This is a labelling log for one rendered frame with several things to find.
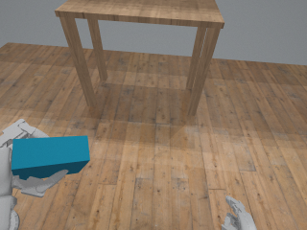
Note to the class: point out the left robot hand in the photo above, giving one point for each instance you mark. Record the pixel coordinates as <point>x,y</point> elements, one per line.
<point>33,186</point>

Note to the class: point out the robot left forearm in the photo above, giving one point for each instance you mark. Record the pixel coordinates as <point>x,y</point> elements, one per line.
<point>9,219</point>

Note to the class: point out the table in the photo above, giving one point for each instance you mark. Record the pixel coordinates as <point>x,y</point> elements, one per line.
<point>203,14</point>

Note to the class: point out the sponge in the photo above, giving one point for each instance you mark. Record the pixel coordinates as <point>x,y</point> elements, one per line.
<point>42,157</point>

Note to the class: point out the right robot hand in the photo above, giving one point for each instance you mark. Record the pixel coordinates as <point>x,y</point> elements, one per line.
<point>243,221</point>

